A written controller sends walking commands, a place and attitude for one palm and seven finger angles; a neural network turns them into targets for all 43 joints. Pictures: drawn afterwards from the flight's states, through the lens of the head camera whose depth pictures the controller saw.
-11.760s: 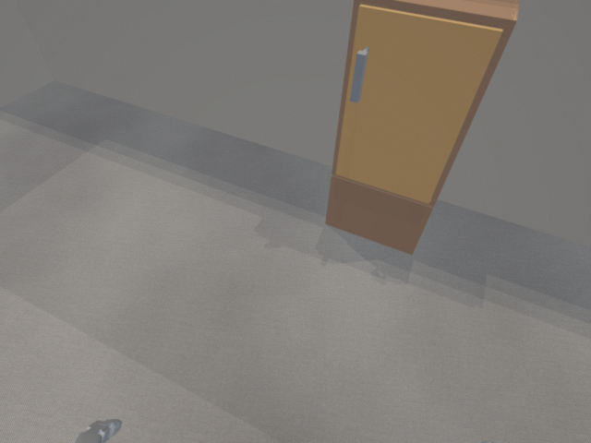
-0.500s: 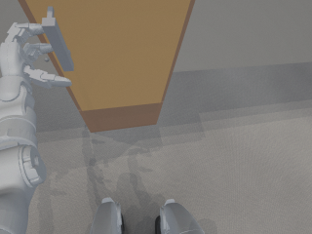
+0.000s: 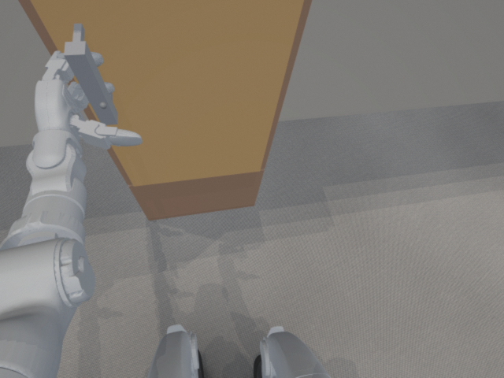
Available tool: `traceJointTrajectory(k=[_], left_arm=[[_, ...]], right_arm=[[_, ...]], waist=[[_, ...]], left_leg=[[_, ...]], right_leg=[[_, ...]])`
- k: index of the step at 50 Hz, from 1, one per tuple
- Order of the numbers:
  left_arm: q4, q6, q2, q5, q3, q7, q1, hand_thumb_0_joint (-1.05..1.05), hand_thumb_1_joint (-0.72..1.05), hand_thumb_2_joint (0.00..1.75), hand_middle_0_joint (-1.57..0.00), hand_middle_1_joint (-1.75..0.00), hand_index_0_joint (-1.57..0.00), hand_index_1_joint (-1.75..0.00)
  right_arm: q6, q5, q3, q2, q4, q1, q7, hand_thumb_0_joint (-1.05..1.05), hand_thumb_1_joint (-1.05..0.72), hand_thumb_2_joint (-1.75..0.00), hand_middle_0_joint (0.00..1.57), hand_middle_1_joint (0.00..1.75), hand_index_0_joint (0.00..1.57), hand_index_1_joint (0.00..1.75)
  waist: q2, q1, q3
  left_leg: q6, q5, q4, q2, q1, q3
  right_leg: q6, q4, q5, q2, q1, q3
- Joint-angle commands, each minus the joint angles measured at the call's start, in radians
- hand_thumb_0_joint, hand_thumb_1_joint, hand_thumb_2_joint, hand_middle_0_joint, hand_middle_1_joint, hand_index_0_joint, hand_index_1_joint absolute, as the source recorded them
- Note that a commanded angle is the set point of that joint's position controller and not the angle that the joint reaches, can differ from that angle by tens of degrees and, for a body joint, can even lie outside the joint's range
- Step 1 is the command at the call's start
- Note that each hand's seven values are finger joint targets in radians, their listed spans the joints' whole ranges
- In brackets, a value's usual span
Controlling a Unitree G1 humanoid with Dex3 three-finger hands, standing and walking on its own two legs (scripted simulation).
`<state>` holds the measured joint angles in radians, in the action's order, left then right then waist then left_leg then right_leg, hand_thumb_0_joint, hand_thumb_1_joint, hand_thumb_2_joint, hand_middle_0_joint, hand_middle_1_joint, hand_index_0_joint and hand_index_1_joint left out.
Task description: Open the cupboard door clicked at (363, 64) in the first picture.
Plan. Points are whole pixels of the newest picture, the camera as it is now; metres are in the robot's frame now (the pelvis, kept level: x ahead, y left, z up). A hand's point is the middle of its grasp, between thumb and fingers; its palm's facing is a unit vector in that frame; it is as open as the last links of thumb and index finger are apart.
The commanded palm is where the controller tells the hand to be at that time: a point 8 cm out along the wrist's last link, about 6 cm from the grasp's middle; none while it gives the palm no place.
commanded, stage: slide the fingers in behind the handle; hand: left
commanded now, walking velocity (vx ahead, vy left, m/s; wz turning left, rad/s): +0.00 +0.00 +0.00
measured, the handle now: (95, 77) +0.57 +0.20 +0.07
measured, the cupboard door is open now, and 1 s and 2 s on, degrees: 0 0 17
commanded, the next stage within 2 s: close the thumb around the handle in 0.58 s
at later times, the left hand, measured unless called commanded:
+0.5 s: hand (110, 106) +0.51 +0.17 +0.07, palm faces +0.10 -1.00 -0.01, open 14.0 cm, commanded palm +0.49 +0.21 +0.07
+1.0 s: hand (110, 105) +0.52 +0.17 +0.07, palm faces +0.10 -0.99 -0.01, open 11.2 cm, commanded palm +0.49 +0.21 +0.07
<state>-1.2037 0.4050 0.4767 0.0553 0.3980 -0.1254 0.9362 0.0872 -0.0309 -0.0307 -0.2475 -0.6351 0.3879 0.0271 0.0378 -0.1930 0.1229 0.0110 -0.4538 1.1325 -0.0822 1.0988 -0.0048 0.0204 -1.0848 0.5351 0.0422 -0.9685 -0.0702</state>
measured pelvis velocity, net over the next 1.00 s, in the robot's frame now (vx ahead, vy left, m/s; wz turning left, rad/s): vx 0.00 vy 0.00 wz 0.01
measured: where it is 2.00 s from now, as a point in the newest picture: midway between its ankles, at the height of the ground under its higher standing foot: outside the picture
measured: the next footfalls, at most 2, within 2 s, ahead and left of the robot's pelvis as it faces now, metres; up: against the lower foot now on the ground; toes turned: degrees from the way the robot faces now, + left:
none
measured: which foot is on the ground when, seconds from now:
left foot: down 0.00-1.00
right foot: down 0.00-1.00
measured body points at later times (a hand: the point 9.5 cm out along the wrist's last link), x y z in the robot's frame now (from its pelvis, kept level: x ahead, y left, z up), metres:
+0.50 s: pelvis +0.00 +0.00 +0.00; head +0.13 +0.02 +0.43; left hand +0.50 +0.22 +0.07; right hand -0.01 -0.26 -0.11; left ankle +0.04 +0.11 -0.65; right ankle -0.02 -0.11 -0.65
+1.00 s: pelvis +0.00 +0.00 +0.00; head +0.13 +0.02 +0.43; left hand +0.51 +0.22 +0.07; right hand -0.01 -0.26 -0.11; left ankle +0.03 +0.11 -0.65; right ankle -0.02 -0.11 -0.65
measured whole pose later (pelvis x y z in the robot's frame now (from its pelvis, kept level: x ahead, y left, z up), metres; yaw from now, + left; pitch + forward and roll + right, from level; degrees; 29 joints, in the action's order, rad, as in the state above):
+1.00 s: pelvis +0.00 +0.00 +0.00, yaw +0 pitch +24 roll -3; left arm -1.20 0.45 0.43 0.06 0.36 -0.07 0.94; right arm 0.08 -0.04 -0.02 -0.25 -0.65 0.39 0.04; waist 0.04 -0.19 0.13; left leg 0.01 -0.45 1.13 -0.07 1.10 0.00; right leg 0.02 -1.09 0.53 0.04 -0.97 -0.07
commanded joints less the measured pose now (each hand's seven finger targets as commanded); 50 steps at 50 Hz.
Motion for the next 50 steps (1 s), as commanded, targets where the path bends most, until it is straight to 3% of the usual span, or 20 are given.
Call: traceJointTrajectory(k=[1, 2, 3, 4, 7, 12, 17, 20, 22, 24, 26, 28, 32, 34, 38, 40, 42, 45, 47, 50], left_arm=[[0.251, 0.102, 0.195, 0.004, -0.01, 0.02, 0.473, 0.0, -0.5, 0.3, -0.3, -1.2, -0.3, -1.2], [0.267, 0.114, 0.177, 0.007, -0.022, 0.022, 0.488, 0.0, -0.5, 0.3, -0.3, -1.2, -0.3, -1.2], [0.25, 0.118, 0.201, -0.001, -0.002, 0.026, 0.469, 0.0, -0.5, 0.3, -0.3, -1.2, -0.3, -1.2], [0.254, 0.117, 0.174, 0.001, -0.021, 0.027, 0.452, 0.0, -0.5, 0.3, -0.3, -1.2, -0.3, -1.2], [0.208, 0.096, 0.165, 0.003, -0.021, 0.032, 0.438, 0.0, -0.5, 0.3, -0.3, -1.2, -0.3, -1.2], [0.223, 0.087, 0.213, -0.003, 0.02, 0.053, 0.428, 0.0, -0.5, 0.3, -0.3, -1.2, -0.3, -1.2], [0.249, 0.11, 0.144, -0.001, -0.038, 0.043, 0.44, 0.0, -0.5, 0.3, -0.3, -1.2, -0.3, -1.2], [0.232, 0.111, 0.17, 0.008, -0.014, 0.043, 0.432, 0.0, -0.5, 0.3, -0.3, -1.2, -0.3, -1.2], [0.227, 0.112, 0.139, 0.012, -0.036, 0.043, 0.448, 0.0, -0.5, 0.3, -0.3, -1.2, -0.3, -1.2], [0.222, 0.117, 0.158, -0.002, -0.03, 0.048, 0.447, 0.0, -0.5, 0.3, -0.3, -1.2, -0.3, -1.2], [0.218, 0.116, 0.133, -0.001, -0.05, 0.053, 0.465, 0.0, -0.5, 0.3, -0.3, -1.2, -0.3, -1.2], [0.211, 0.121, 0.174, -0.002, -0.017, 0.054, 0.446, 0.0, -0.5, 0.3, -0.3, -1.2, -0.3, -1.2], [0.222, 0.123, 0.137, 0.0, -0.054, 0.049, 0.497, 0.0, -0.5, 0.3, -0.3, -1.2, -0.3, -1.2], [0.213, 0.118, 0.152, 0.001, -0.04, 0.05, 0.474, 0.0, -0.5, 0.3, -0.3, -1.2, -0.3, -1.2], [0.213, 0.117, 0.169, 0.0, -0.025, 0.049, 0.463, 0.0, -0.28, 0.4, -0.32, -1.22, -0.32, -1.22], [0.217, 0.113, 0.134, 0.002, -0.054, 0.048, 0.47, 0.0, -0.16, 0.44, -0.32, -1.24, -0.32, -1.24], [0.22, 0.116, 0.174, 0.002, -0.022, 0.05, 0.475, 0.0, -0.05, 0.49, -0.33, -1.25, -0.33, -1.25], [0.24, 0.118, 0.116, 0.002, -0.067, 0.048, 0.477, 0.0, 0.12, 0.56, -0.34, -1.27, -0.34, -1.27], [0.235, 0.123, 0.147, 0.005, -0.039, 0.051, 0.467, 0.0, 0.23, 0.61, -0.35, -1.28, -0.35, -1.28], [0.224, 0.119, 0.13, 0.003, -0.053, 0.053, 0.458, 0.0, 0.4, 0.68, -0.36, -1.3, -0.36, -1.3]], right_arm=[[-0.018, -0.005, 0.071, -0.179, 0.031, 0.183, -0.01, 0.0, -0.9, -0.9, 0.2, 0.3, 0.2, 0.3], [-0.021, -0.01, 0.07, -0.179, 0.029, 0.187, -0.007, 0.0, -0.9, -0.9, 0.2, 0.3, 0.2, 0.3], [-0.019, -0.011, 0.073, -0.183, 0.022, 0.191, -0.007, 0.0, -0.9, -0.9, 0.2, 0.3, 0.2, 0.3], [-0.017, -0.01, 0.074, -0.18, 0.026, 0.187, -0.003, 0.0, -0.9, -0.9, 0.2, 0.3, 0.2, 0.3], [-0.014, -0.01, 0.072, -0.182, 0.025, 0.193, -0.003, 0.0, -0.9, -0.9, 0.2, 0.3, 0.2, 0.3], [-0.008, -0.01, 0.071, -0.185, 0.038, 0.194, -0.003, 0.0, -0.9, -0.9, 0.2, 0.3, 0.2, 0.3], [-0.009, -0.007, 0.075, -0.177, 0.035, 0.184, 0.0, 0.0, -0.9, -0.9, 0.2, 0.3, 0.2, 0.3], [-0.009, -0.004, 0.077, -0.186, 0.032, 0.179, -0.004, 0.0, -0.9, -0.9, 0.2, 0.3, 0.2, 0.3], [-0.013, -0.005, 0.074, -0.182, 0.03, 0.177, -0.003, 0.0, -0.9, -0.9, 0.2, 0.3, 0.2, 0.3], [-0.013, -0.005, 0.076, -0.183, 0.026, 0.177, -0.004, 0.0, -0.9, -0.9, 0.2, 0.3, 0.2, 0.3], [-0.016, -0.007, 0.075, -0.183, 0.024, 0.171, -0.002, 0.0, -0.9, -0.9, 0.2, 0.3, 0.2, 0.3], [-0.017, -0.006, 0.075, -0.188, 0.027, 0.173, -0.004, 0.0, -0.9, -0.9, 0.2, 0.3, 0.2, 0.3], [-0.02, -0.008, 0.074, -0.185, 0.019, 0.178, -0.006, 0.0, -0.9, -0.9, 0.2, 0.3, 0.2, 0.3], [-0.018, -0.008, 0.074, -0.186, 0.024, 0.175, -0.006, 0.0, -0.9, -0.9, 0.2, 0.3, 0.2, 0.3], [-0.017, -0.006, 0.074, -0.188, 0.021, 0.178, -0.008, 0.0, -0.9, -0.9, 0.2, 0.3, 0.2, 0.3], [-0.016, -0.006, 0.073, -0.183, 0.023, 0.173, -0.006, 0.0, -0.9, -0.9, 0.2, 0.3, 0.2, 0.3], [-0.018, -0.009, 0.074, -0.188, 0.019, 0.181, -0.008, 0.0, -0.9, -0.9, 0.2, 0.3, 0.2, 0.3], [-0.017, -0.007, 0.075, -0.18, 0.023, 0.171, -0.004, 0.0, -0.9, -0.9, 0.2, 0.3, 0.2, 0.3], [-0.018, -0.01, 0.075, -0.186, 0.019, 0.18, -0.005, 0.0, -0.9, -0.9, 0.2, 0.3, 0.2, 0.3], [-0.016, -0.007, 0.075, -0.183, 0.022, 0.172, -0.004, 0.0, -0.9, -0.9, 0.2, 0.3, 0.2, 0.3]], waist=[[0.141, -0.009, 0.501], [0.149, -0.017, 0.515], [0.146, -0.007, 0.526], [0.156, -0.007, 0.533], [0.117, -0.011, 0.502], [0.099, 0.007, 0.516], [0.109, -0.01, 0.498], [0.089, -0.006, 0.489], [0.102, -0.01, 0.473], [0.115, -0.006, 0.485], [0.111, -0.018, 0.46], [0.108, -0.005, 0.483], [0.111, -0.028, 0.488], [0.11, -0.014, 0.498], [0.112, -0.009, 0.508], [0.118, -0.016, 0.492], [0.1, -0.015, 0.498], [0.137, -0.015, 0.501], [0.121, -0.011, 0.499], [0.108, -0.015, 0.484]], left_leg=[[0.02, 0.391, -0.072, 0.043, -0.515, 0.058], [0.023, 0.414, -0.066, 0.042, -0.538, 0.062], [0.018, 0.431, -0.068, 0.038, -0.549, 0.067], [0.018, 0.438, -0.067, 0.042, -0.551, 0.061], [0.023, 0.405, -0.068, 0.046, -0.505, 0.057], [0.025, 0.411, -0.074, 0.051, -0.488, 0.051], [0.022, 0.402, -0.077, 0.048, -0.515, 0.053], [0.022, 0.365, -0.084, 0.048, -0.499, 0.054], [0.023, 0.351, -0.085, 0.051, -0.496, 0.055], [0.019, 0.35, -0.086, 0.047, -0.509, 0.06], [0.021, 0.321, -0.086, 0.048, -0.5, 0.059], [0.021, 0.324, -0.087, 0.049, -0.499, 0.059], [0.024, 0.342, -0.079, 0.047, -0.513, 0.066], [0.022, 0.342, -0.082, 0.049, -0.506, 0.063], [0.021, 0.361, -0.079, 0.047, -0.512, 0.063], [0.021, 0.352, -0.08, 0.048, -0.512, 0.061], [0.023, 0.35, -0.08, 0.047, -0.503, 0.064], [0.018, 0.368, -0.083, 0.047, -0.532, 0.063], [0.019, 0.369, -0.084, 0.045, -0.535, 0.068], [0.021, 0.347, -0.086, 0.048, -0.509, 0.061]], right_leg=[[-0.006, 0.132, -0.393, 0.029, 0.062, 0.037], [-0.005, 0.127, -0.406, 0.03, 0.05, 0.036], [-0.003, 0.122, -0.409, 0.029, 0.052, 0.031], [-0.004, 0.125, -0.422, 0.029, 0.059, 0.034], [-0.006, 0.128, -0.417, 0.028, 0.073, 0.034], [-0.007, 0.129, -0.44, 0.027, 0.115, 0.039], [-0.005, 0.134, -0.422, 0.028, 0.085, 0.037], [-0.007, 0.144, -0.39, 0.028, 0.087, 0.038], [-0.006, 0.144, -0.376, 0.028, 0.072, 0.038], [-0.004, 0.14, -0.362, 0.026, 0.059, 0.035], [-0.007, 0.148, -0.336, 0.026, 0.043, 0.035], [-0.005, 0.145, -0.338, 0.026, 0.057, 0.037], [-0.005, 0.14, -0.349, 0.025, 0.04, 0.036], [-0.005, 0.141, -0.351, 0.026, 0.058, 0.036], [-0.005, 0.137, -0.369, 0.025, 0.06, 0.036], [-0.006, 0.143, -0.359, 0.026, 0.05, 0.035], [-0.005, 0.137, -0.361, 0.027, 0.064, 0.036], [-0.005, 0.139, -0.368, 0.026, 0.047, 0.032], [-0.002, 0.138, -0.361, 0.029, 0.047, 0.03], [-0.006, 0.145, -0.358, 0.028, 0.055, 0.035]])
